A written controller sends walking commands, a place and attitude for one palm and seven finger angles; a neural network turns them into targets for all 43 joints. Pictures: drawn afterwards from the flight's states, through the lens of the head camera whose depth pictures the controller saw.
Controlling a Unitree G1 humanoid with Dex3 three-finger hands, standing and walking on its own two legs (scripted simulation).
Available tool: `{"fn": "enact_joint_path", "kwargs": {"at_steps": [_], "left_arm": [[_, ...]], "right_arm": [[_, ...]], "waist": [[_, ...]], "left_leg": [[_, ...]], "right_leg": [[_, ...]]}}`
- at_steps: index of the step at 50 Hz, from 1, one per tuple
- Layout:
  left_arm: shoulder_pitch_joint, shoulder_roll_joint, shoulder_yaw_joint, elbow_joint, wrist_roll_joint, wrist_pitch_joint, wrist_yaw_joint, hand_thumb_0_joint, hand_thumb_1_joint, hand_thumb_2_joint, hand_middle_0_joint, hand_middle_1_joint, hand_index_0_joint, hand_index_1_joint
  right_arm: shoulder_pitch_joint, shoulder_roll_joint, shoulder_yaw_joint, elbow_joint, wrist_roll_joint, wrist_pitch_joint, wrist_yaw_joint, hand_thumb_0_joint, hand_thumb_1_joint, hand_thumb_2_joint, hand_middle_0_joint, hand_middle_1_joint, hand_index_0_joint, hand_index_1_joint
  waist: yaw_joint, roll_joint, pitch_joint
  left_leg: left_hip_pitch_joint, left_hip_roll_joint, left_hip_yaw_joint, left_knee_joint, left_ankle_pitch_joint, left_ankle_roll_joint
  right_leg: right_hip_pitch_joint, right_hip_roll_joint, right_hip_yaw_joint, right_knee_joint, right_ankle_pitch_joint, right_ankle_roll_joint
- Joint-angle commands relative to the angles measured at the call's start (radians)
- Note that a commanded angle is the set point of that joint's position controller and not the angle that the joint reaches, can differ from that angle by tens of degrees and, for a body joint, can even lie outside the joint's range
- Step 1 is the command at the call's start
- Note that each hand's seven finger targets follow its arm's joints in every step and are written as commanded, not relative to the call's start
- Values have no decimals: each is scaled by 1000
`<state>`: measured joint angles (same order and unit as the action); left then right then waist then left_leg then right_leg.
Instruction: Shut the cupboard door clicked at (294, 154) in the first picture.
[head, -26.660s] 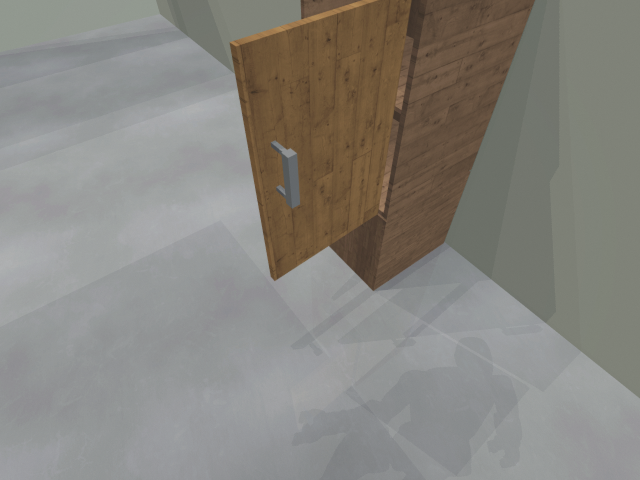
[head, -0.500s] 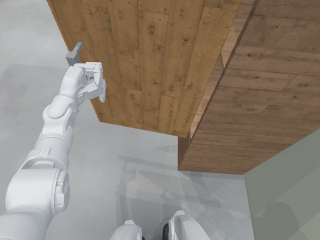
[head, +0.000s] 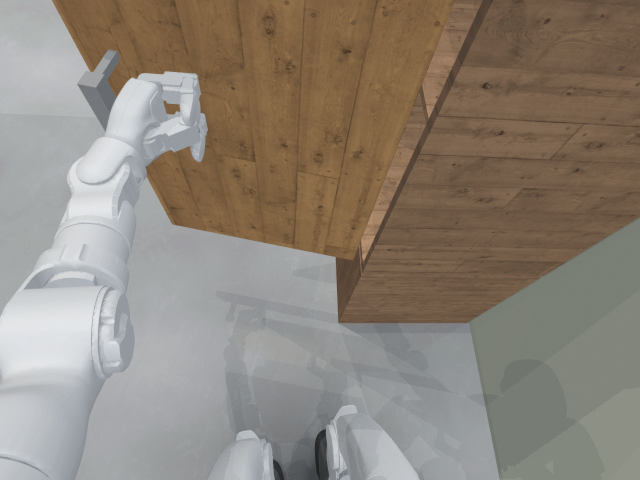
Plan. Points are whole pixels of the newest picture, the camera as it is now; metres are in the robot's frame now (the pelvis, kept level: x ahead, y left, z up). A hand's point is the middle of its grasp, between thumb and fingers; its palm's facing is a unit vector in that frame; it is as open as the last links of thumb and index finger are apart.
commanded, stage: push the door shut along its arc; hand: left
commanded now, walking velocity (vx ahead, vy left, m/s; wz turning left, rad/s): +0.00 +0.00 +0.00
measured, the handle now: (121, 110) +0.56 +0.18 +0.08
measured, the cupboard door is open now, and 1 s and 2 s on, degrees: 79 55 55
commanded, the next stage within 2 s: pull the fist back off the door in 0.58 s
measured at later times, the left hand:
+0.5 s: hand (220, 103) +0.55 +0.06 +0.09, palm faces -0.45 -0.89 -0.01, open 3.4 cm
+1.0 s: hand (257, 102) +0.57 +0.02 +0.07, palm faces -0.04 -1.00 -0.06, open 3.1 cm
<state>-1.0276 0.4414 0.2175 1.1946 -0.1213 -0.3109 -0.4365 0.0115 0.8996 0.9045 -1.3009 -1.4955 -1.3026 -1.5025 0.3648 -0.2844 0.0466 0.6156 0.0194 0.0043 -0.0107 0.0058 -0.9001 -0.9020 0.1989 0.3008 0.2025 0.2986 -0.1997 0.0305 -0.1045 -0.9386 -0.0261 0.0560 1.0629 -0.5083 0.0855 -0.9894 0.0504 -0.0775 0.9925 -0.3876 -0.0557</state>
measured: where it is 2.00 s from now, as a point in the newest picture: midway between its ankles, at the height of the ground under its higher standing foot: outside the picture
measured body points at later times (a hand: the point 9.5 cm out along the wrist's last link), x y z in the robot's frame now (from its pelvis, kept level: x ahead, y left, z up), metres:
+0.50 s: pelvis +0.00 +0.00 -0.02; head +0.16 +0.01 +0.40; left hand +0.57 +0.12 +0.10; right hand -0.01 -0.28 -0.12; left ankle -0.01 +0.07 -0.66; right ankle +0.04 -0.09 -0.66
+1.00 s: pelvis +0.01 -0.02 -0.01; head +0.17 -0.02 +0.42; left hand +0.57 +0.08 +0.08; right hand -0.04 -0.25 -0.12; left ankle -0.01 +0.07 -0.66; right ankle +0.04 -0.09 -0.66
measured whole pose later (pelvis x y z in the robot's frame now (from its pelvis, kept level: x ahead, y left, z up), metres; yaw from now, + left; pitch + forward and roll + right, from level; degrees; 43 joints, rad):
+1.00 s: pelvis +0.01 -0.02 -0.01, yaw +0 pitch +27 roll -1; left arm -1.14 0.28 0.27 1.23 0.05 -0.36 0.11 0.01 0.91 0.91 -1.30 -1.50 -1.30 -1.50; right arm 0.47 -0.23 0.03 0.65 -0.07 0.01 0.11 0.00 -0.90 -0.90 0.20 0.30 0.20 0.30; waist -0.23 0.07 -0.12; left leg -1.02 -0.01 0.05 1.08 -0.53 0.06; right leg -1.08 0.07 -0.08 1.02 -0.41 -0.08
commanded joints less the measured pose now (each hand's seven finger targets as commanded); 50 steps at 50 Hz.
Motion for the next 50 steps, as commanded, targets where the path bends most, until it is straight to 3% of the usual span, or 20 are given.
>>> {"fn": "enact_joint_path", "kwargs": {"at_steps": [1, 2, 7, 8, 11, 13, 16, 18, 23, 26, 28, 34, 35, 36, 37, 39, 40, 42, 44, 50], "left_arm": [[-516, 216, 38, -198, -14, -55, -7, 0, 900, 900, -1300, -1500, -1300, -1500], [-524, 195, 28, -197, -24, -54, -16, 0, 900, 900, -1300, -1500, -1300, -1500], [-624, 127, -42, -188, -26, -27, -35, 0, 900, 900, -1300, -1500, -1300, -1500], [-639, 160, -23, -179, -20, -21, -33, 0, 900, 900, -1300, -1500, -1300, -1500], [-682, 117, -59, -174, -21, -4, -36, 0, 900, 900, -1300, -1500, -1300, -1500], [-713, 118, -63, -185, -25, -5, -43, 0, 900, 900, -1300, -1500, -1300, -1500], [-739, 80, -90, -144, -21, 14, -41, 0, 900, 900, -1300, -1500, -1300, -1500], [-776, 124, -61, -128, -21, 16, -39, 0, 900, 900, -1300, -1500, -1300, -1500], [-822, 116, -72, -96, -5, 24, -40, 0, 900, 900, -1300, -1500, -1300, -1500], [-862, 66, -108, -91, 5, 33, -37, 0, 900, 900, -1300, -1500, -1300, -1500], [-883, 100, -87, -92, 7, 35, -37, 0, 900, 900, -1300, -1500, -1300, -1500], [-922, 107, -85, -63, 25, 60, -33, 0, 900, 900, -1300, -1500, -1300, -1500], [-885, 173, 144, -52, -45, 83, 166, 0, 900, 900, -1300, -1500, -1300, -1500], [-826, 104, 88, -47, -16, 87, 264, 0, 900, 900, -1300, -1500, -1300, -1500], [-788, 51, 104, -53, -13, 71, 345, 0, 900, 900, -1300, -1500, -1300, -1500], [-758, 33, 128, -142, 38, -3, 500, 0, 900, 900, -1300, -1500, -1300, -1500], [-749, 22, 116, -202, 92, -63, 574, 0, 900, 900, -1300, -1500, -1300, -1500], [-716, -16, 45, -228, 181, -138, 620, 0, 900, 900, -1300, -1500, -1300, -1500], [-666, 16, 35, -208, 208, -145, 596, 0, 900, 900, -1300, -1500, -1300, -1500], [-622, 79, 112, -214, 125, -136, 544, 0, 900, 900, -1300, -1500, -1300, -1500]], "right_arm": [[165, -183, -72, -43, 1, -16, -11, 0, -900, -900, 200, 300, 200, 300], [161, -182, -73, -45, 4, -18, -12, 0, -900, -900, 200, 300, 200, 300], [175, -186, -75, -15, 2, -24, -17, 0, -900, -900, 200, 300, 200, 300], [182, -193, -75, -5, -1, -23, -18, 0, -900, -900, 200, 300, 200, 300], [182, -190, -75, 7, -5, -30, -21, 0, -900, -900, 200, 300, 200, 300], [188, -193, -74, 17, -8, -36, -22, 0, -900, -900, 200, 300, 200, 300], [185, -191, -72, 28, -11, -41, -25, 0, -900, -900, 200, 300, 200, 300], [197, -200, -70, 41, -13, -46, -30, 0, -900, -900, 200, 300, 200, 300], [200, -200, -67, 50, -20, -56, -31, 0, -900, -900, 200, 300, 200, 300], [202, -197, -71, 59, -24, -62, -27, 0, -900, -900, 200, 300, 200, 300], [214, -203, -70, 67, -27, -62, -29, 0, -900, -900, 200, 300, 200, 300], [225, -198, -67, 73, -31, -64, -29, 0, -900, -900, 200, 300, 200, 300], [289, -170, -56, 32, -39, -68, -9, 0, -900, -900, 200, 300, 200, 300], [292, -165, -55, 19, -47, -66, 18, 0, -900, -900, 200, 300, 200, 300], [309, -161, -65, 13, -61, -63, 39, 0, -900, -900, 200, 300, 200, 300], [326, -154, -77, -3, -92, -54, 78, 0, -900, -900, 200, 300, 200, 300], [333, -148, -83, -7, -107, -53, 96, 0, -900, -900, 200, 300, 200, 300], [351, -150, -101, 8, -117, -45, 126, 0, -900, -900, 200, 300, 200, 300], [355, -158, -111, 16, -101, -20, 132, 0, -900, -900, 200, 300, 200, 300], [317, -142, -98, -13, -69, 9, 102, 0, -900, -900, 200, 300, 200, 300]], "waist": [[-35, 56, -505], [-35, 92, -521], [-72, 119, -529], [-75, 107, -536], [-93, 113, -531], [-91, 139, -575], [-112, 122, -536], [-117, 122, -532], [-128, 144, -555], [-143, 170, -562], [-146, 176, -587], [-157, 169, -609], [-103, 193, -606], [-101, 196, -611], [-99, 153, -628], [-80, 154, -668], [-69, 156, -704], [-80, 126, -724], [-74, 85, -708], [-37, 44, -628]], "left_leg": [[290, 33, -140, -85, 410, -38], [316, 31, -141, -75, 437, -38], [381, 40, -166, -57, 476, -39], [385, 44, -171, -53, 473, -41], [373, 41, -168, -46, 446, -37], [420, 42, -179, -40, 500, -41], [380, 40, -177, -30, 454, -37], [376, 42, -180, -20, 470, -36], [360, 42, -182, 6, 473, -36], [376, 42, -187, 20, 477, -34], [399, 46, -196, 29, 518, -37], [351, 37, -179, 52, 504, -31], [278, 50, -190, 25, 494, -54], [281, 54, -201, 6, 522, -64], [309, 56, -215, 0, 563, -68], [302, 47, -178, 15, 598, -76], [313, 48, -176, 26, 633, -81], [336, 50, -180, 23, 678, -82], [288, 41, -153, -12, 597, -68], [198, 13, -97, -99, 421, -51]], "right_leg": [[234, -11, 78, -84, 278, 17], [208, -9, 75, -75, 291, 13], [113, -5, 58, -66, 274, 14], [110, -4, 58, -68, 267, 16], [91, -4, 55, -71, 247, 15], [79, -2, 50, -58, 266, 12], [47, 0, 46, -58, 234, 15], [38, 1, 43, -49, 239, 12], [7, 3, 39, -26, 230, 10], [-33, 5, 37, -18, 220, 11], [-48, 7, 30, -4, 230, 10], [-23, 11, 36, 7, 253, 10], [28, -1, 52, -2, 272, 11], [46, -4, 55, 2, 286, 18], [47, -4, 50, 5, 307, 26], [101, -10, 61, 1, 381, 33], [116, -10, 63, 14, 420, 34], [153, -9, 64, 12, 475, 40], [262, -10, 77, -26, 494, 39], [441, -13, 112, -110, 458, 41]]}}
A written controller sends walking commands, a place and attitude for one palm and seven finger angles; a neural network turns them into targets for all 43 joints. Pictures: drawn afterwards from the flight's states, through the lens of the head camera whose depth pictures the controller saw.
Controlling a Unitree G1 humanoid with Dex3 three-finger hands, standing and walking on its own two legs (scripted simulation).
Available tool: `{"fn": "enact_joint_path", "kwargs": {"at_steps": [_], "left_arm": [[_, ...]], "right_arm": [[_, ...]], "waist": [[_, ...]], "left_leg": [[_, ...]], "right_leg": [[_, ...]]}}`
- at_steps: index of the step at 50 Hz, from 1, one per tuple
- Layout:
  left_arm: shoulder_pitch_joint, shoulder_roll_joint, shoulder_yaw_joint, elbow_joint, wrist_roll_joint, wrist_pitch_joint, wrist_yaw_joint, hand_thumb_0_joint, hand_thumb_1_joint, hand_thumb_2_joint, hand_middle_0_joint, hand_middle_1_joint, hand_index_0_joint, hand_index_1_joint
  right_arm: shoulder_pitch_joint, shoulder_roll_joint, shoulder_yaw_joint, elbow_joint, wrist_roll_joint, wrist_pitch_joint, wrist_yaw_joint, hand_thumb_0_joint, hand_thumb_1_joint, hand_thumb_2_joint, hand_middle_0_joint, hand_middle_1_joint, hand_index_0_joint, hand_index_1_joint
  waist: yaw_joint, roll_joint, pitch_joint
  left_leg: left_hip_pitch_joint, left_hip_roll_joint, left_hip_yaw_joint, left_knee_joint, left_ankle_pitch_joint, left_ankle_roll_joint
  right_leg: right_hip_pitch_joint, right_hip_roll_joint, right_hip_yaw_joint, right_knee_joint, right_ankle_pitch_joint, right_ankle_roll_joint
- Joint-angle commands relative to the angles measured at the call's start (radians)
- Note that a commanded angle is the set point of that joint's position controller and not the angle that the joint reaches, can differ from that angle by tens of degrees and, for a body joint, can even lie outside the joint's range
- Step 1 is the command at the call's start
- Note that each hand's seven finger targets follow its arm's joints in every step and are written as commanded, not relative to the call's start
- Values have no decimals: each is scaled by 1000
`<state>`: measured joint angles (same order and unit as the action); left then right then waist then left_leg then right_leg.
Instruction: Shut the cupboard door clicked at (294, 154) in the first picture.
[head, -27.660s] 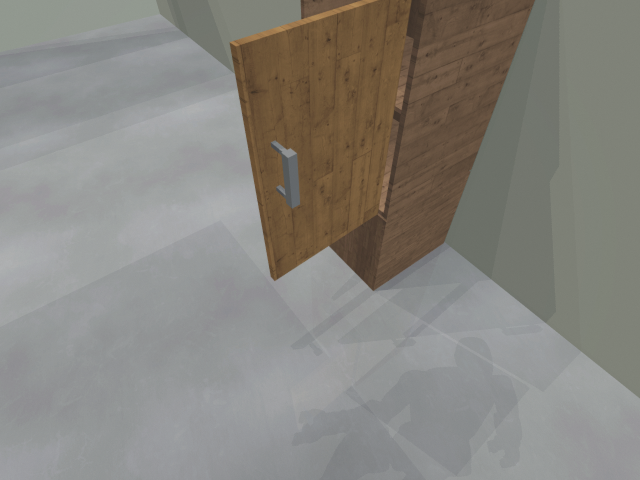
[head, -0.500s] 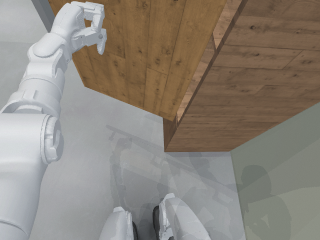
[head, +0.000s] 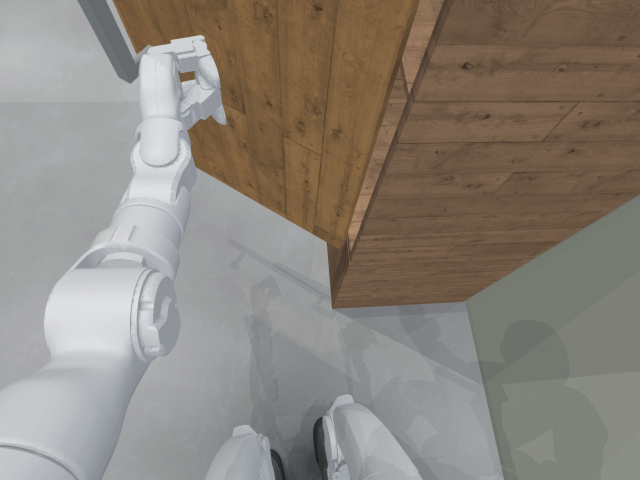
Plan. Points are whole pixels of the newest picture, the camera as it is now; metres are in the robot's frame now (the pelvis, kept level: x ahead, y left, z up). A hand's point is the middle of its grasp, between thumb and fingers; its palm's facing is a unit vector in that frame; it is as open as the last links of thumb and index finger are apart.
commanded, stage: pull the fist back off the door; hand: left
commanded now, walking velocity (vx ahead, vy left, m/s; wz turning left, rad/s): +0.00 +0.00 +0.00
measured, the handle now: (121, 25) +0.67 +0.15 +0.09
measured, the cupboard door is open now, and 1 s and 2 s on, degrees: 55 55 55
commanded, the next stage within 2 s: draw the hand back to the body in 0.56 s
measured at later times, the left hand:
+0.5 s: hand (206, 152) +0.47 +0.06 +0.09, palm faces -0.03 -1.00 -0.05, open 3.1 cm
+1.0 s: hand (131, 197) +0.40 +0.11 +0.13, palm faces -0.02 -1.00 -0.03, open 3.1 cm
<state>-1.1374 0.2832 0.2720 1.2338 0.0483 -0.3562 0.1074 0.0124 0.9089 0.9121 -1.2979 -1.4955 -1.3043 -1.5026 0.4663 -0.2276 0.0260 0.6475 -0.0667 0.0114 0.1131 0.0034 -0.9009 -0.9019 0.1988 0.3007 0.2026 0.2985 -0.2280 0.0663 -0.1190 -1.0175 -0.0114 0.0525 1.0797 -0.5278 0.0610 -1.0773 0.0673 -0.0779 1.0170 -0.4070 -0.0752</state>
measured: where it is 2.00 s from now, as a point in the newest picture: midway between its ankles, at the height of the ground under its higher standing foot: outside the picture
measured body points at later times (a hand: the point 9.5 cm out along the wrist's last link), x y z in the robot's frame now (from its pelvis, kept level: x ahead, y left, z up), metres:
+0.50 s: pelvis -0.01 -0.02 +0.02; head +0.10 -0.02 +0.45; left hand +0.47 +0.11 +0.09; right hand +0.03 -0.28 -0.10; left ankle -0.02 +0.08 -0.66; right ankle +0.03 -0.07 -0.66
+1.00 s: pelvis +0.00 +0.00 +0.05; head +0.06 -0.02 +0.49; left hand +0.39 +0.17 +0.13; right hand +0.05 -0.25 -0.08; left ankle -0.02 +0.08 -0.66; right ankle +0.03 -0.07 -0.66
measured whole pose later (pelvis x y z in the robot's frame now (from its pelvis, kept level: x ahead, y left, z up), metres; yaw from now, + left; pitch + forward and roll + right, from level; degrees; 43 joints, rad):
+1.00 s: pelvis +0.00 +0.00 +0.05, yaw +0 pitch +12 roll +0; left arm -0.43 0.19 0.13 0.62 -0.16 -0.35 -0.05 0.01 0.90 0.90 -1.30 -1.50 -1.30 -1.50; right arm 0.39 -0.25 0.01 0.60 0.04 0.03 0.03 0.01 -0.90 -0.90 0.20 0.30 0.20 0.30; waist -0.07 0.04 -0.09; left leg -0.59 -0.03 0.07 0.81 -0.43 0.06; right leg -0.67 0.07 -0.04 0.79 -0.33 -0.07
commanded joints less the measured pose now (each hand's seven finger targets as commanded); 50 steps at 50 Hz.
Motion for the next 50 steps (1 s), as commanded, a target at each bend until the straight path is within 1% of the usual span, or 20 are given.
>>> {"fn": "enact_joint_path", "kwargs": {"at_steps": [1, 6, 8, 11, 14, 18, 19, 21, 24, 29, 32, 33, 34, 36, 38, 40, 44, 46, 48, 50], "left_arm": [[-494, 222, 48, -267, -50, -110, 0, 0, 900, 900, -1300, -1500, -1300, -1500], [-304, 157, -4, -182, -40, -154, -22, 0, 900, 900, -1300, -1500, -1300, -1500], [-276, 90, -54, -173, -54, -147, -40, 0, 900, 900, -1300, -1500, -1300, -1500], [-235, 75, -54, -210, -89, -140, -54, 0, 900, 900, -1300, -1500, -1300, -1500], [-238, 74, -59, -298, -103, -171, -54, 0, 900, 900, -1300, -1500, -1300, -1500], [-243, 31, -113, -375, -100, -210, -48, 0, 900, 900, -1300, -1500, -1300, -1500], [-232, 63, -90, -360, -96, -210, -44, 0, 900, 900, -1300, -1500, -1300, -1500], [-228, 46, -110, -344, -94, -201, -41, 0, 900, 900, -1300, -1500, -1300, -1500], [-206, 39, -114, -373, -104, -209, -38, 0, 900, 900, -1300, -1500, -1300, -1500], [-256, 57, -112, -283, -102, -193, -40, 0, 900, 900, -1300, -1500, -1300, -1500], [-266, 59, -102, -272, -110, -191, -45, 0, 900, 900, -1300, -1500, -1300, -1500], [-254, 82, -78, -265, -111, -195, -46, 0, 900, 900, -1300, -1500, -1300, -1500], [-245, 61, -94, -267, -115, -196, -54, 0, 900, 900, -1300, -1500, -1300, -1500], [-106, 137, -17, -330, -122, -200, -68, 0, 900, 900, -1300, -1500, -1300, -1500], [6, 100, -49, -433, -131, -189, -92, 0, 900, 900, -1300, -1500, -1300, -1500], [140, 103, -46, -533, -149, -153, -112, 0, 900, 900, -1300, -1500, -1300, -1500], [267, 64, -83, -741, -204, -83, -144, 0, 900, 900, -1300, -1500, -1300, -1500], [290, 53, -107, -844, -219, -70, -153, 0, 900, 900, -1300, -1500, -1300, -1500], [327, 36, -137, -931, -221, -64, -159, 0, 900, 900, -1300, -1500, -1300, -1500], [419, 35, -146, -961, -229, -42, -171, 0, 900, 900, -1300, -1500, -1300, -1500]], "right_arm": [[204, -193, -76, -48, 18, -3, -22, 0, -900, -900, 200, 300, 200, 300], [183, -191, -82, -38, 26, -7, -19, 0, -900, -900, 200, 300, 200, 300], [166, -189, -84, -41, 34, -8, -19, 0, -900, -900, 200, 300, 200, 300], [142, -190, -87, -54, 42, -3, -25, 0, -900, -900, 200, 300, 200, 300], [114, -184, -91, -58, 46, -7, -31, 0, -900, -900, 200, 300, 200, 300], [71, -175, -95, -60, 51, -12, -37, 0, -900, -900, 200, 300, 200, 300], [67, -179, -95, -54, 53, -10, -41, 0, -900, -900, 200, 300, 200, 300], [45, -177, -91, -58, 57, -11, -47, 0, -900, -900, 200, 300, 200, 300], [20, -175, -89, -66, 60, -18, -54, 0, -900, -900, 200, 300, 200, 300], [6, -178, -78, -52, 63, -27, -64, 0, -900, -900, 200, 300, 200, 300], [7, -182, -75, -57, 58, -35, -63, 0, -900, -900, 200, 300, 200, 300], [9, -183, -76, -55, 57, -36, -64, 0, -900, -900, 200, 300, 200, 300], [10, -181, -76, -59, 57, -39, -61, 0, -900, -900, 200, 300, 200, 300], [8, -185, -80, -90, 60, -33, -58, 0, -900, -900, 200, 300, 200, 300], [0, -175, -79, -124, 69, -26, -52, 0, -900, -900, 200, 300, 200, 300], [-15, -173, -81, -156, 84, -13, -53, 0, -900, -900, 200, 300, 200, 300], [-67, -163, -77, -194, 108, -9, -74, 0, -900, -900, 200, 300, 200, 300], [-94, -159, -76, -197, 113, -19, -89, 0, -900, -900, 200, 300, 200, 300], [-126, -149, -71, -196, 117, -35, -101, 0, -900, -900, 200, 300, 200, 300], [-147, -149, -66, -194, 122, -47, -108, 0, -900, -900, 200, 300, 200, 300]], "waist": [[-3, 8, -595], [7, -54, -471], [5, -48, -450], [23, -71, -444], [39, -44, -490], [36, -32, -488], [41, -57, -478], [34, -73, -435], [51, -47, -467], [20, -95, -384], [22, -68, -422], [34, -76, -449], [31, -65, -457], [109, -41, -550], [138, -28, -591], [161, -80, -545], [161, -154, -407], [162, -146, -357], [164, -75, -328], [172, -85, -285]], "left_leg": [[272, -2, -87, -123, 426, -25], [210, -8, -67, -142, 364, -21], [225, -12, -65, -154, 343, -22], [211, -17, -55, -164, 319, -21], [247, -19, -50, -157, 331, -20], [280, -21, -48, -163, 308, -19], [265, -19, -50, -162, 288, -18], [241, -23, -47, -174, 232, -16], [278, -23, -50, -183, 241, -18], [215, -21, -60, -179, 178, -16], [227, -22, -65, -176, 197, -16], [228, -22, -68, -170, 215, -19], [238, -21, -67, -169, 233, -20], [283, -21, -57, -188, 307, -26], [345, -18, -49, -214, 382, -29], [354, -14, -35, -248, 402, -25], [377, -11, -23, -323, 336, -15], [420, -9, -26, -353, 304, -13], [491, -5, -31, -379, 308, -13], [519, -1, -41, -405, 306, -15]], "right_leg": [[539, -31, 117, -141, 475, 60], [548, -38, 132, -164, 446, 64], [531, -41, 126, -175, 418, 62], [572, -47, 143, -192, 404, 63], [586, -51, 151, -186, 421, 64], [574, -54, 150, -191, 396, 69], [576, -55, 156, -195, 369, 70], [568, -60, 165, -218, 300, 73], [574, -59, 159, -211, 301, 69], [528, -62, 160, -221, 225, 72], [528, -61, 156, -203, 245, 67], [538, -61, 151, -190, 264, 65], [534, -59, 147, -183, 287, 64], [627, -57, 148, -171, 366, 56], [684, -52, 134, -171, 451, 55], [746, -47, 133, -206, 483, 58], [797, -54, 144, -303, 411, 74], [792, -55, 143, -343, 345, 72], [774, -54, 129, -356, 330, 66], [767, -54, 114, -371, 313, 61]]}}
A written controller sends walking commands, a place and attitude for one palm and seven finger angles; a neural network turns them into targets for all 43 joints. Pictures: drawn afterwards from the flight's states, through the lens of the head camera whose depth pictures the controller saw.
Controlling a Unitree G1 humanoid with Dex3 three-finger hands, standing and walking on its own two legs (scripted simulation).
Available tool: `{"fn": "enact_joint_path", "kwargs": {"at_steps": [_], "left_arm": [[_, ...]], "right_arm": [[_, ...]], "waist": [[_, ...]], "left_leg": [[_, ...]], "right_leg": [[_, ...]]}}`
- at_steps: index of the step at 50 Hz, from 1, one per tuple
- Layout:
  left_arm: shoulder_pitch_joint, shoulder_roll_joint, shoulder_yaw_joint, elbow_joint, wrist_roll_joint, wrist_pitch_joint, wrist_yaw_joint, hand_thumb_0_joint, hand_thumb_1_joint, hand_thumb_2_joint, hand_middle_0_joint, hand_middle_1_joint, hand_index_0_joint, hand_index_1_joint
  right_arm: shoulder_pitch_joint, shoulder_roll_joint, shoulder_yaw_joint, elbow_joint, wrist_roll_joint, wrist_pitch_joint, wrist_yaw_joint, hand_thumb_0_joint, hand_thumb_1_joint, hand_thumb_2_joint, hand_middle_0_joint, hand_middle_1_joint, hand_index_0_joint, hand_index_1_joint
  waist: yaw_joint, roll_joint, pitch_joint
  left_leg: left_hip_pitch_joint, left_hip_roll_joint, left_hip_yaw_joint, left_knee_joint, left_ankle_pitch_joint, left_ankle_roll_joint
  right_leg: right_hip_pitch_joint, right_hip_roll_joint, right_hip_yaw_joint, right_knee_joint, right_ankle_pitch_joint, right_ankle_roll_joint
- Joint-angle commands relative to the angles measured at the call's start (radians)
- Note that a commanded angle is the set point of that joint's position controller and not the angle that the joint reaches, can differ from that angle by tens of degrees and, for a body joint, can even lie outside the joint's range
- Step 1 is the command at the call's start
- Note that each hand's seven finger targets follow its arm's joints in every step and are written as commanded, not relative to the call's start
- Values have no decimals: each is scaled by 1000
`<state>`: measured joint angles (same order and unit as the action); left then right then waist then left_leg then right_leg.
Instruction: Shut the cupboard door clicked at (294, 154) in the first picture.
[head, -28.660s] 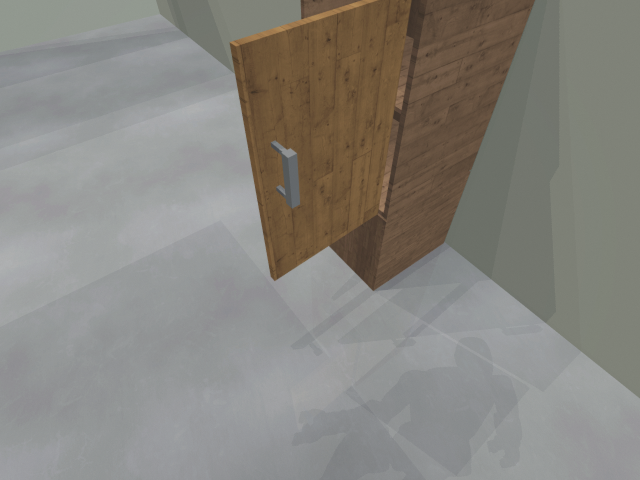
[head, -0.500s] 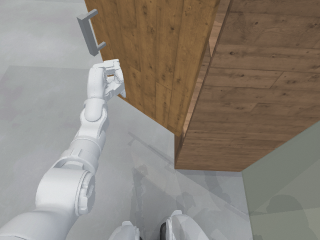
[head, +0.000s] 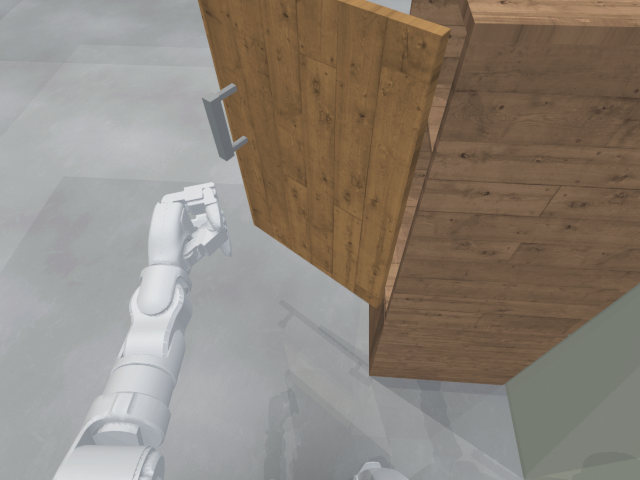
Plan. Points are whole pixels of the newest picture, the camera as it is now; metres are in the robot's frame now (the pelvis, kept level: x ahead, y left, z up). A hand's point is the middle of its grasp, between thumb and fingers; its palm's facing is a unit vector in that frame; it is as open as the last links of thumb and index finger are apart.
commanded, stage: draw the hand back to the body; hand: left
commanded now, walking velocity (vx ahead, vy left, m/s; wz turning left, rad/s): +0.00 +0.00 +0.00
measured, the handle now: (228, 122) +0.67 +0.15 +0.04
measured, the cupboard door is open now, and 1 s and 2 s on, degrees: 55 55 55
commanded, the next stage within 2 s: step back with the hand held close in 1.26 s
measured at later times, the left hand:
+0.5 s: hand (87, 300) +0.28 +0.21 +0.15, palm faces +0.20 -0.95 -0.23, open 3.5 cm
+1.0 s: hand out of the picture +0.18 +0.31 +0.20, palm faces +0.51 -0.75 -0.42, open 6.9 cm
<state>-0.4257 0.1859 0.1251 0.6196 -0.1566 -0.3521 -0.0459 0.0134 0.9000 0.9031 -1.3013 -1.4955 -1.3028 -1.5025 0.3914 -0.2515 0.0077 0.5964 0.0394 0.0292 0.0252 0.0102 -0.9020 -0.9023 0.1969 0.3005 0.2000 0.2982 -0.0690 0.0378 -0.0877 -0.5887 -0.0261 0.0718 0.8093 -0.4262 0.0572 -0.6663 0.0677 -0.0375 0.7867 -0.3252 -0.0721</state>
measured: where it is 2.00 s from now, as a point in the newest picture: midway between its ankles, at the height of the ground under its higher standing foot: outside the picture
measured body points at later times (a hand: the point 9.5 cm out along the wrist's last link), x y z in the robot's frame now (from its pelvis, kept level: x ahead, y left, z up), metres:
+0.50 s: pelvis +0.02 +0.02 +0.04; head +0.01 +0.01 +0.49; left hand +0.26 +0.26 +0.16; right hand +0.24 -0.17 -0.03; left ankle -0.02 +0.08 -0.70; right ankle +0.03 -0.07 -0.70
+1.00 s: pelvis +0.01 +0.03 +0.04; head -0.01 +0.01 +0.49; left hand +0.15 +0.35 +0.22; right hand +0.21 -0.18 -0.05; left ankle -0.02 +0.08 -0.70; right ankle +0.03 -0.07 -0.70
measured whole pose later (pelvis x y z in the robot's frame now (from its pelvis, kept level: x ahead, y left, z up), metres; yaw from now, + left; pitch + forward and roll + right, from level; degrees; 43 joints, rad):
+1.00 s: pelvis +0.01 +0.03 +0.04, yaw +3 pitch -4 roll -1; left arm 0.48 0.36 0.36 -0.39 -0.08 -0.07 0.11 0.01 0.89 0.90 -0.30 -0.40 -0.30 -0.41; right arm 0.22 -0.25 0.01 0.63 0.02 -0.06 -0.05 0.01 -0.90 -0.90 0.20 0.30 0.20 0.30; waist 0.07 0.09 0.00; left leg -0.07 -0.07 0.02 0.42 -0.28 0.09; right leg -0.12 0.03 -0.06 0.39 -0.20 -0.03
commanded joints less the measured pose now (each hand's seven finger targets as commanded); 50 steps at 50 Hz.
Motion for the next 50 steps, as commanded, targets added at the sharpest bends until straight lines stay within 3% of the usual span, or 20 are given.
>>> {"fn": "enact_joint_path", "kwargs": {"at_steps": [1, 3, 5, 9, 10, 13, 16, 19, 22, 28, 31, 36, 39, 44, 45, 47, 50], "left_arm": [[-269, 118, -23, -367, -24, -34, -29, 0, 900, 900, -1300, -1500, -1300, -1500], [-189, 116, -31, -411, -32, -3, -46, 0, 900, 900, -1300, -1500, -1300, -1500], [-121, 127, -19, -457, -47, 35, -60, 0, 900, 900, -1273, -1470, -1273, -1470], [-27, 152, 0, -567, -69, 104, -83, 0, 900, 900, -1163, -1350, -1163, -1350], [-26, 189, -65, -671, 20, 121, -19, 0, 900, 900, -1135, -1320, -1135, -1320], [89, 179, -59, -742, 47, 183, 57, 0, 900, 900, -1053, -1230, -1053, -1230], [147, 181, -50, -800, 68, 222, 89, 0, 900, 900, -970, -1140, -970, -1140], [221, 193, -32, -893, 78, 242, 106, 0, 900, 900, -887, -1050, -887, -1050], [347, 218, 6, -958, 80, 264, 117, 0, 900, 900, -805, -960, -805, -960], [507, 243, 69, -1083, 87, 277, 132, 0, 900, 900, -640, -780, -640, -780], [569, 273, 125, -1125, 90, 276, 140, 0, 900, 900, -558, -690, -558, -690], [682, 320, 223, -1171, 82, 265, 150, 0, 900, 900, -420, -540, -420, -540], [742, 351, 277, -1222, 80, 247, 154, 0, 900, 900, -337, -450, -337, -450], [833, 394, 371, -1237, 72, 228, 163, 0, 900, 900, -200, -300, -200, -300], [822, 352, 330, -1216, 75, 225, 161, 0, 900, 900, -200, -300, -200, -300], [805, 324, 296, -1183, 80, 223, 160, 0, 900, 900, -200, -300, -200, -300], [764, 334, 293, -1194, 86, 214, 168, 0, 900, 900, -200, -300, -200, -300]], "right_arm": [[-86, -124, -45, -142, 19, -71, -23, 0, -900, -900, 200, 300, 200, 300], [-115, -121, -38, -152, 26, -81, -26, 0, -900, -900, 200, 300, 200, 300], [-140, -120, -35, -163, 29, -88, -31, 0, -900, -900, 200, 300, 200, 300], [-199, -116, -21, -193, 38, -97, -42, 0, -900, -900, 200, 300, 200, 300], [-254, -86, -29, -201, 28, -76, -62, 0, -900, -900, 200, 300, 200, 300], [-279, -78, -11, -197, 19, -59, -89, 0, -900, -900, 200, 300, 200, 300], [-291, -74, 1, -190, 12, -50, -98, 0, -900, -900, 200, 300, 200, 300], [-301, -72, 9, -191, 3, -55, -100, 0, -900, -900, 200, 300, 200, 300], [-306, -76, 10, -187, -8, -61, -94, 0, -900, -900, 200, 300, 200, 300], [-316, -74, 8, -184, -20, -76, -81, 0, -900, -900, 200, 300, 200, 300], [-320, -77, 1, -179, -21, -81, -78, 0, -900, -900, 200, 300, 200, 300], [-326, -78, -9, -170, -23, -95, -78, 0, -900, -900, 200, 300, 200, 300], [-328, -80, -17, -162, -19, -112, -75, 0, -900, -900, 200, 300, 200, 300], [-326, -85, -29, -152, -14, -133, -76, 0, -900, -900, 200, 300, 200, 300], [-325, -85, -26, -144, -15, -137, -77, 0, -900, -900, 200, 300, 200, 300], [-321, -98, -32, -135, -16, -148, -77, 0, -900, -900, 200, 300, 200, 300], [-318, -101, -34, -131, -17, -158, -83, 0, -900, -900, 200, 300, 200, 300]], "waist": [[11, -44, -292], [28, 9, -272], [37, -39, -255], [56, -56, -198], [73, -80, -202], [72, -32, -126], [70, -19, -89], [77, 28, -94], [90, 31, -86], [101, 54, -54], [108, 27, -52], [122, 11, -36], [128, 54, -33], [136, 50, 13], [127, 43, 49], [117, 22, 92], [116, 26, 68]], "left_leg": [[112, 17, -67, -150, 208, -13], [151, 19, -76, -171, 220, -17], [172, 21, -84, -189, 233, -16], [201, 23, -94, -224, 241, -17], [234, 23, -91, -273, 237, -17], [292, 35, -100, -328, 254, -17], [365, 40, -110, -372, 301, -25], [434, 47, -121, -410, 379, -38], [469, 54, -120, -429, 479, -46], [505, 65, -136, -453, 592, -77], [500, 69, -140, -456, 602, -82], [470, 65, -139, -466, 548, -81], [461, 66, -140, -462, 555, -84], [420, 69, -141, -476, 460, -83], [413, 66, -142, -482, 426, -79], [399, 69, -149, -495, 362, -73], [406, 63, -150, -499, 298, -62]], "right_leg": [[346, -54, 64, -144, 229, 55], [345, -58, 55, -150, 224, 49], [365, -59, 45, -162, 233, 49], [397, -64, 34, -184, 235, 46], [465, -89, 95, -246, 197, 49], [501, -92, 82, -298, 202, 45], [523, -82, 58, -332, 239, 40], [564, -79, 41, -358, 280, 34], [607, -77, 37, -386, 336, 33], [635, -74, 26, -410, 357, 33], [645, -70, 24, -414, 355, 36], [661, -74, 22, -420, 329, 39], [663, -76, 25, -416, 324, 39], [646, -73, 27, -423, 265, 39], [617, -74, 23, -426, 241, 40], [586, -76, 23, -435, 198, 41], [586, -77, 28, -430, 165, 42]]}}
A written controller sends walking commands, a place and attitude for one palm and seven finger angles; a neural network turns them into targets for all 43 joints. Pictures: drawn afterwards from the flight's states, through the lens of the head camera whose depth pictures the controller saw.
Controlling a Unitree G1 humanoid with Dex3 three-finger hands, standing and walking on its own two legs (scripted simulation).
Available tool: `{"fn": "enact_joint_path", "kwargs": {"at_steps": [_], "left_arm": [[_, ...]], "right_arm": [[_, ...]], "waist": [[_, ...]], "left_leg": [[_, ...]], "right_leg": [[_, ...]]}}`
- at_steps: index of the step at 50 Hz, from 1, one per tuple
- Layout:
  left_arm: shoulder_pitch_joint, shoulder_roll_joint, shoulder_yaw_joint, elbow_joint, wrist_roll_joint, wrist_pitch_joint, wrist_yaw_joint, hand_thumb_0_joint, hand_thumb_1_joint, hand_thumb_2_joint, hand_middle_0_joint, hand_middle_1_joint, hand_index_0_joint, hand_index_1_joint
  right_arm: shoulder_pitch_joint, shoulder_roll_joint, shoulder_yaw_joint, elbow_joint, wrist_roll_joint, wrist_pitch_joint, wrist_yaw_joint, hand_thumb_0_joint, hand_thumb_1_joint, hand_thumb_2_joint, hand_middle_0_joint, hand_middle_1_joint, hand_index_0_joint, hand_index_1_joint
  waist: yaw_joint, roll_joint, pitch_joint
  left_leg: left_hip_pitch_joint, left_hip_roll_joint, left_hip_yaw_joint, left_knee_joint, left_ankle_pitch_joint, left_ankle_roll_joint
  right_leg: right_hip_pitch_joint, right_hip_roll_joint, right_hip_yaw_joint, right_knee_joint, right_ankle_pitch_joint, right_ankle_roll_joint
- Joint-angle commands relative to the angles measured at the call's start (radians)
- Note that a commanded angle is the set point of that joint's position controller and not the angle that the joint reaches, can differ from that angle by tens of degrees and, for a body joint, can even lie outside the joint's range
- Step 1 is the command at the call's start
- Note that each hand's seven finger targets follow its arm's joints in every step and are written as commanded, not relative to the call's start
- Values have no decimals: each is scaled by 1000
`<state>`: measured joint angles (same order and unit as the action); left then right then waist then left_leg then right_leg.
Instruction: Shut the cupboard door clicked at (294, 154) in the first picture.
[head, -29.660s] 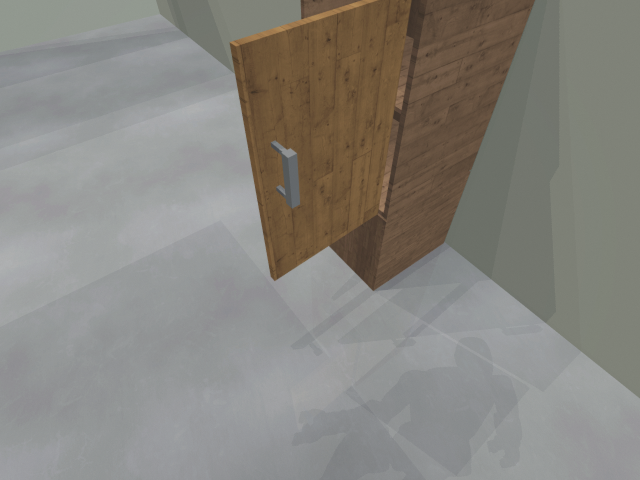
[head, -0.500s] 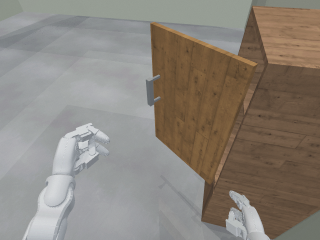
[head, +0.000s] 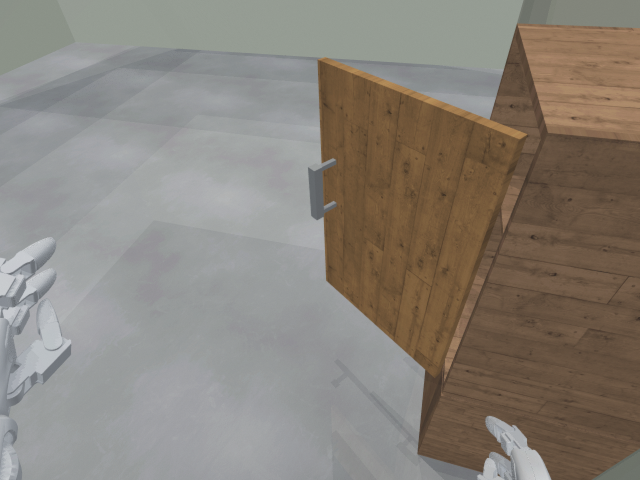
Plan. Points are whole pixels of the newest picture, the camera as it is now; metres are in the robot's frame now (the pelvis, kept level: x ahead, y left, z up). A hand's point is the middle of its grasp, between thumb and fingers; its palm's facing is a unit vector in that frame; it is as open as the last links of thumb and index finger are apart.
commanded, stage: draw the hand back to the body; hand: left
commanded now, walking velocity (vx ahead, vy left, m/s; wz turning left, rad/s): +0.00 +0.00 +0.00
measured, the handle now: (323, 189) +0.66 +0.09 +0.00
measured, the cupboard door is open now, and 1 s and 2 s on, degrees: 55 55 55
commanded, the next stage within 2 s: step back with the hand held close in 0.26 s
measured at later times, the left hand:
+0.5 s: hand (81, 338) +0.19 +0.26 +0.16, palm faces +0.45 -0.79 -0.42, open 7.4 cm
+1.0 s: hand (54, 368) +0.16 +0.27 +0.15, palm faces +0.39 -0.79 -0.47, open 7.4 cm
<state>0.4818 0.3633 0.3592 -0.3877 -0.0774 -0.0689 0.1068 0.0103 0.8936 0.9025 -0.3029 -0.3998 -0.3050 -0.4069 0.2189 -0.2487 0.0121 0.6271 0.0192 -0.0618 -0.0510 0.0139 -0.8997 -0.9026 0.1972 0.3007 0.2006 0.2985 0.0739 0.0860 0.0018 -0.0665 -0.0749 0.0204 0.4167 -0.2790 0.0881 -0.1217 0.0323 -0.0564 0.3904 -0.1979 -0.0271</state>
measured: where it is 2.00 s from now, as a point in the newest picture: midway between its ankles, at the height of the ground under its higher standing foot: outside the picture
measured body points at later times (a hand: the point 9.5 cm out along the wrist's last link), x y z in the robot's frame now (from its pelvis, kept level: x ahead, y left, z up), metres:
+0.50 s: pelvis -0.01 -0.01 +0.00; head -0.02 -0.03 +0.45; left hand +0.16 +0.30 +0.19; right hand +0.17 -0.24 -0.09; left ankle -0.03 +0.05 -0.74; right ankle +0.01 -0.10 -0.74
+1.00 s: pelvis -0.05 +0.02 -0.02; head -0.05 +0.02 +0.43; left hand +0.13 +0.31 +0.18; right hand +0.11 -0.24 -0.09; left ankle -0.03 +0.05 -0.74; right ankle +0.01 -0.10 -0.74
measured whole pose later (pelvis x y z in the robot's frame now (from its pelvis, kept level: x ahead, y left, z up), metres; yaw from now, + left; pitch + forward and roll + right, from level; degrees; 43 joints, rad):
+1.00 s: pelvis -0.05 +0.02 -0.02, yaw -3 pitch +0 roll -1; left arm 0.53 0.42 0.44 -0.48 -0.04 -0.19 0.13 0.01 0.89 0.90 -0.21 -0.30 -0.22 -0.30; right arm 0.22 -0.24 -0.01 0.52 0.02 0.03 -0.08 0.01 -0.90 -0.90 0.20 0.30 0.20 0.30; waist 0.00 0.00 -0.02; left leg -0.34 -0.08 0.09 0.64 -0.31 0.13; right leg -0.42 0.02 -0.01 0.63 -0.21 0.00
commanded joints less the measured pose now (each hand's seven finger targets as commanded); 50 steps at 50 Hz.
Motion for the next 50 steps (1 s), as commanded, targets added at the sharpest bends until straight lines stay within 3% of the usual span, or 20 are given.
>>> {"fn": "enact_joint_path", "kwargs": {"at_steps": [1, 2, 4, 7, 9, 11, 12, 19, 20, 21, 23, 25, 28, 32, 35, 38, 41, 46, 47, 50], "left_arm": [[-140, 164, 67, -185, 8, -71, 18, 0, 900, 900, -200, -300, -200, -300], [-136, 181, 83, -176, 6, -70, 19, 0, 900, 900, -200, -300, -200, -300], [-156, 188, 87, -209, 7, -78, 21, 0, 900, 900, -200, -300, -200, -300], [-126, 203, 111, -195, 6, -79, 22, 0, 900, 900, -200, -300, -200, -300], [-138, 196, 105, -223, 5, -83, 22, 0, 900, 900, -200, -300, -200, -300], [-129, 179, 94, -204, 4, -79, 19, 0, 900, 900, -200, -300, -200, -300], [-115, 188, 106, -188, 3, -78, 19, 0, 900, 900, -200, -300, -200, -300], [-99, 176, 99, -190, -1, -77, 11, 0, 900, 900, -200, -300, -200, -300], [-210, 284, 220, -247, 2, -120, 22, 0, 900, 900, -200, -300, -200, -300], [-109, 215, 170, -159, -2, -130, 18, 0, 900, 900, -200, -300, -200, -300], [-68, 186, 139, -144, 3, -150, 16, 0, 900, 900, -200, -300, -200, -300], [-43, 184, 129, -158, 5, -164, 21, 0, 900, 900, -200, -300, -200, -300], [-16, 217, 155, -209, 5, -175, 32, 0, 900, 900, -200, -300, -200, -300], [11, 276, 218, -282, 8, -170, 40, 0, 900, 900, -200, -300, -200, -300], [34, 258, 212, -291, 6, -162, 36, 0, 900, 900, -200, -300, -200, -300], [50, 250, 217, -281, 7, -163, 35, 0, 900, 900, -200, -300, -200, -300], [56, 240, 214, -254, 10, -161, 37, 0, 900, 900, -200, -300, -200, -300], [19, 240, 219, -281, 31, -178, 45, 0, 900, 900, -200, -300, -200, -300], [1, 259, 236, -298, 38, -184, 47, 0, 900, 900, -200, -300, -200, -300], [-22, 242, 225, -307, 47, -196, 49, 0, 900, 900, -200, -300, -200, -300]], "right_arm": [[-145, -101, -38, -161, 2, -69, -8, 0, -900, -900, 200, 300, 200, 300], [-149, -103, -39, -158, 2, -72, -11, 0, -900, -900, 200, 300, 200, 300], [-155, -96, -35, -161, 1, -76, -14, 0, -900, -900, 200, 300, 200, 300], [-155, -94, -33, -156, 0, -80, -15, 0, -900, -900, 200, 300, 200, 300], [-160, -87, -29, -159, 1, -83, -13, 0, -900, -900, 200, 300, 200, 300], [-158, -83, -27, -157, 1, -80, -10, 0, -900, -900, 200, 300, 200, 300], [-156, -88, -30, -155, 0, -81, -11, 0, -900, -900, 200, 300, 200, 300], [-154, -86, -33, -159, -1, -76, -8, 0, -900, -900, 200, 300, 200, 300], [-140, -122, -50, -202, 9, -54, -11, 0, -900, -900, 200, 300, 200, 300], [-119, -108, -50, -178, 3, -41, -15, 0, -900, -900, 200, 300, 200, 300], [-119, -105, -57, -174, 0, -22, -10, 0, -900, -900, 200, 300, 200, 300], [-115, -109, -64, -177, 4, -9, -8, 0, -900, -900, 200, 300, 200, 300], [-118, -116, -69, -191, 6, 6, -16, 0, -900, -900, 200, 300, 200, 300], [-133, -127, -76, -225, 3, 25, -34, 0, -900, -900, 200, 300, 200, 300], [-109, -123, -81, -244, 4, 41, -34, 0, -900, -900, 200, 300, 200, 300], [-104, -127, -85, -254, 1, 49, -33, 0, -900, -900, 200, 300, 200, 300], [-99, -132, -86, -260, 4, 56, -33, 0, -900, -900, 200, 300, 200, 300], [-99, -134, -81, -268, 5, 47, -37, 0, -900, -900, 200, 300, 200, 300], [-103, -139, -82, -266, -1, 42, -40, 0, -900, -900, 200, 300, 200, 300], [-94, -137, -77, -265, -6, 30, -42, 0, -900, -900, 200, 300, 200, 300]], "waist": [[-24, -29, -24], [-20, -46, -18], [-17, -9, -40], [-8, -6, -37], [-9, 42, -42], [-12, 31, -11], [-10, 5, -13], [-12, -10, -37], [-54, -14, -7], [-62, -79, -28], [-69, -109, -60], [-75, -102, -104], [-75, -57, -146], [-58, 16, -195], [-63, -11, -199], [-68, -25, -181], [-74, -55, -152], [-79, -35, -105], [-76, -22, -103], [-78, -3, -82]], "left_leg": [[-121, 110, -97, -109, 132, -91], [-133, 107, -93, -108, 125, -87], [-126, 103, -90, -108, 121, -84], [-143, 100, -87, -107, 137, -87], [-135, 99, -83, -104, 158, -91], [-142, 101, -85, -110, 149, -92], [-146, 102, -86, -110, 154, -91], [-123, 101, -72, -98, 198, -87], [-224, 127, -100, -54, 69, -48], [-203, 117, -104, -10, 41, -44], [-192, 112, -100, 57, 48, -46], [-188, 117, -99, 78, 60, -47], [-207, 139, -115, 54, 160, -55], [-256, 194, -157, 0, 422, -70], [-265, 215, -156, 25, 527, -83], [-327, 231, -168, 15, 455, -66], [-429, 232, -181, 2, 227, -36], [-608, 228, -216, -56, -142, 9], [-643, 232, -232, -76, -186, 15], [-701, 253, -255, -116, -277, 27]], "right_leg": [[47, -41, 46, -33, 29, -4], [53, -42, 51, -42, 25, -5], [68, -44, 54, -38, 26, -6], [90, -43, 58, -42, 37, -11], [93, -43, 59, -37, 55, -12], [79, -40, 58, -43, 45, -12], [86, -39, 56, -47, 48, -12], [85, -41, 59, -45, 84, -9], [33, -102, 198, -66, 104, -17], [-11, -149, 221, -86, 66, -32], [-59, -200, 262, -97, 53, -53], [-68, -220, 265, -71, 72, -60], [-41, -203, 224, 32, 205, -55], [23, -112, 139, 190, 334, -3], [8, -104, 147, 235, 309, 0], [15, -99, 155, 256, 267, 4], [27, -104, 183, 259, 232, 4], [76, -94, 196, 284, 162, 12], [99, -86, 189, 293, 153, 16], [113, -61, 164, 337, 119, 26]]}}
